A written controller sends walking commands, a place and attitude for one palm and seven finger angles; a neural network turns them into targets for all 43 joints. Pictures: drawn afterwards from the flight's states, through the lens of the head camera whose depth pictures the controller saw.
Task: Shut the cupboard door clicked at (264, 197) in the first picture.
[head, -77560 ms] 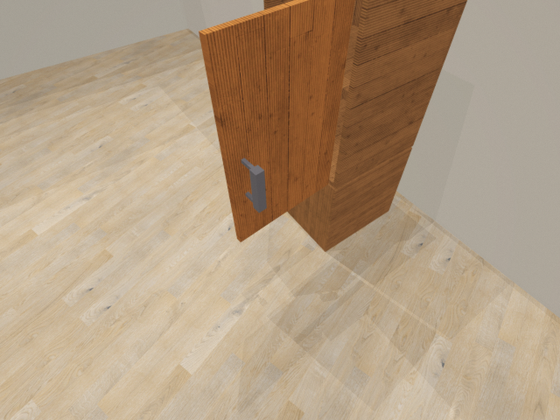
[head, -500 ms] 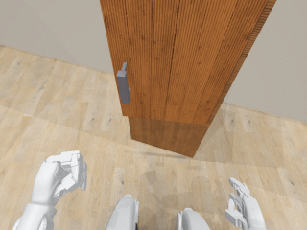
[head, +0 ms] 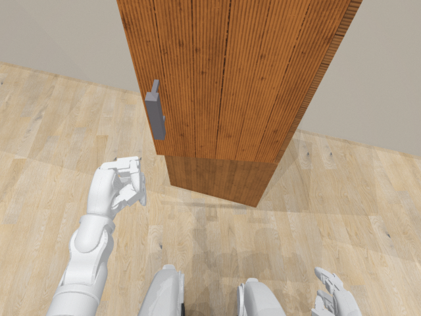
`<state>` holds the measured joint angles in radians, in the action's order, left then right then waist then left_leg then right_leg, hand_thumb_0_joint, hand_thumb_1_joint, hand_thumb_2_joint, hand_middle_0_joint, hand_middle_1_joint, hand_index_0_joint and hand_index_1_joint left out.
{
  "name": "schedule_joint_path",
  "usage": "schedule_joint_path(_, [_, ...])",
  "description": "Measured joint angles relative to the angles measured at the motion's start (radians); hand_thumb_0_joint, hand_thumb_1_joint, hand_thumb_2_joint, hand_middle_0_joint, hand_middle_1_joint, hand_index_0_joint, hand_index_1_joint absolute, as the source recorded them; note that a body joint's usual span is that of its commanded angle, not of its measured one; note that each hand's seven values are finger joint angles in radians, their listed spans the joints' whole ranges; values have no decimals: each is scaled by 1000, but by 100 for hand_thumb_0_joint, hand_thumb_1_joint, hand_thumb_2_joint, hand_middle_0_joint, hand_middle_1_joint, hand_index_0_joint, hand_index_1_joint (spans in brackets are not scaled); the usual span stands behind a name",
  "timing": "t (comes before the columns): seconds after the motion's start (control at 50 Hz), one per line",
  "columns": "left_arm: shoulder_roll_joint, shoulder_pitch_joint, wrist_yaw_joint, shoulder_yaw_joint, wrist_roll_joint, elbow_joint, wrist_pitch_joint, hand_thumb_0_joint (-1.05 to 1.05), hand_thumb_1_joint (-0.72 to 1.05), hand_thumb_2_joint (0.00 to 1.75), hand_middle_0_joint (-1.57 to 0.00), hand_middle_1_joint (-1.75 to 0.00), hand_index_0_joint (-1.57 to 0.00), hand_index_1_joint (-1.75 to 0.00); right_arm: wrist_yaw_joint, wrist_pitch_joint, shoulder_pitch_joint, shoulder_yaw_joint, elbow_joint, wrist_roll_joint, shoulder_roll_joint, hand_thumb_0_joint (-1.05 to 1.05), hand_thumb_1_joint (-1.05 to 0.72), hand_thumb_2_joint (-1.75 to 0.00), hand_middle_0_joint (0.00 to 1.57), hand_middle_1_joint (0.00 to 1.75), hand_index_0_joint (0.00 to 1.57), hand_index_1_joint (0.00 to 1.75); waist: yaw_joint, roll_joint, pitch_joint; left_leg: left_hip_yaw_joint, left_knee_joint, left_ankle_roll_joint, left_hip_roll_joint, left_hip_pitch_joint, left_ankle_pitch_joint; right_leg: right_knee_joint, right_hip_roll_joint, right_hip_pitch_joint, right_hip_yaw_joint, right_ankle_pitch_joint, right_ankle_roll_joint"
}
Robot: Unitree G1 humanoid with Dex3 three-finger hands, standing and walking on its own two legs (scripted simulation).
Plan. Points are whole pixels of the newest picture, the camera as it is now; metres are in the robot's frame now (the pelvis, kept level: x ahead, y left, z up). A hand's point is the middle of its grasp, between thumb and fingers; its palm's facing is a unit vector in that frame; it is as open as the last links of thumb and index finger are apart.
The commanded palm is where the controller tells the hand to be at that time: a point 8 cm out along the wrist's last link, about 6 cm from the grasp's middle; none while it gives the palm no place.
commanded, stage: bring the fist close to the handle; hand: left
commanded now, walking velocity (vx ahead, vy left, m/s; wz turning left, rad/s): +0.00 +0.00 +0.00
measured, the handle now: (158, 110) +0.54 +0.14 +0.02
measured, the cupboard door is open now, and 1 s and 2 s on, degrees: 12 12 0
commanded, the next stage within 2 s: push the door shut along its arc in 0.80 s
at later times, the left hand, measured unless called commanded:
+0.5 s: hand (171, 141) +0.45 +0.10 +0.03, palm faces -0.03 -1.00 -0.02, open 3.1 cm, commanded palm +0.42 +0.15 +0.02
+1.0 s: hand (169, 146) +0.44 +0.10 +0.02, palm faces -0.04 -1.00 -0.03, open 3.1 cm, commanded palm +0.43 +0.15 +0.02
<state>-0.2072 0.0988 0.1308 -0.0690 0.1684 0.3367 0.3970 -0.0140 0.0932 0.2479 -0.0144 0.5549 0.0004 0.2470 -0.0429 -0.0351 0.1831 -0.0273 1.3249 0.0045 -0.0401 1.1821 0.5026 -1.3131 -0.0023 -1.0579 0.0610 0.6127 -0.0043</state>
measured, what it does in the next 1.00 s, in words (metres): stands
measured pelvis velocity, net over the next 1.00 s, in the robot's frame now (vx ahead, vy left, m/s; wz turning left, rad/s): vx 0.00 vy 0.00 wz -0.02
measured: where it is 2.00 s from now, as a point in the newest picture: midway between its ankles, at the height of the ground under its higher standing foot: outside the picture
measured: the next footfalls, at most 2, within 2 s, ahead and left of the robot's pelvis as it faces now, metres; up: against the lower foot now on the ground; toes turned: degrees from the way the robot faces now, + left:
none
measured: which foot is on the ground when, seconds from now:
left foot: down 0.00-1.00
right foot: down 0.00-1.00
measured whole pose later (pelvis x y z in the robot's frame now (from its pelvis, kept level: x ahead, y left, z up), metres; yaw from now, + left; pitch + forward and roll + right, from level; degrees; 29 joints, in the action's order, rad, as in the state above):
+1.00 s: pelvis +0.00 +0.00 -0.01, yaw -1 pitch +24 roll -2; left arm -0.20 0.61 0.04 -0.18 0.08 0.93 0.57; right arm 0.03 -0.03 0.26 0.01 0.61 -0.03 0.25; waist -0.11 -0.03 0.18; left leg -0.01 1.34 0.00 -0.05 1.27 0.49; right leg -1.35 -0.01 -1.17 0.04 0.61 -0.01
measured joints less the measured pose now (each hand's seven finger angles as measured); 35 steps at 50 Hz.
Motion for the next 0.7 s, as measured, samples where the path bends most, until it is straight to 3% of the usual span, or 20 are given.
schedule_joint_path(0.18, [21,202,-61,-4,-39,192,33,2,90,90,-130,-150,-130,-150,14,-31,-8,10,27,-9,-2,1,-91,-90,20,30,20,30,-22,0,-4,11,3,2,-1,28,-5,-12,1,-36,-12,-4,2])
schedule_joint_path(0.46, [8,509,-117,-95,-87,534,116,2,90,90,-130,-150,-130,-150,36,-77,23,17,72,-33,-11,0,-91,-90,20,30,20,30,-69,-4,3,18,27,-2,-8,102,-6,-48,-5,-120,-20,-2,-2])
schedule_joint_path(0.58, [-8,509,-103,-149,-87,554,128,2,90,90,-130,-150,-130,-150,47,-115,57,25,67,-33,-10,0,-91,-90,20,30,20,30,-79,-5,3,33,23,-3,-16,103,-2,-51,-12,-132,-36,-3,-2])
schedule_joint_path(0.7, [-8,463,-89,-139,-72,535,145,2,90,90,-130,-150,-130,-150,46,-128,75,29,74,-26,-7,1,-91,-90,20,30,20,30,-67,-5,-6,34,4,-4,-14,81,-7,-34,-10,-112,-37,-6,-3])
